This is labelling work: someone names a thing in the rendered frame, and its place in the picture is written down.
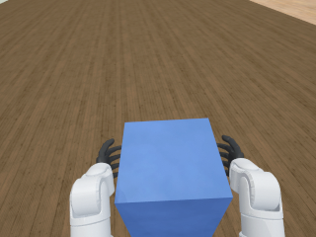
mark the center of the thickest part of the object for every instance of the carton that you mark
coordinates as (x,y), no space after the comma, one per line
(171,179)

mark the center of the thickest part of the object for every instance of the right robot hand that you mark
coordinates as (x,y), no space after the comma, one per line
(234,152)

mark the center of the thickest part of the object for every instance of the left robot hand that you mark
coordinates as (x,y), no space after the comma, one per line
(104,155)

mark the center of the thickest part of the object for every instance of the robot right forearm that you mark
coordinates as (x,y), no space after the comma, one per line
(259,199)

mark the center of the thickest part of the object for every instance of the robot left forearm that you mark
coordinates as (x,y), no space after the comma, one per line
(89,203)

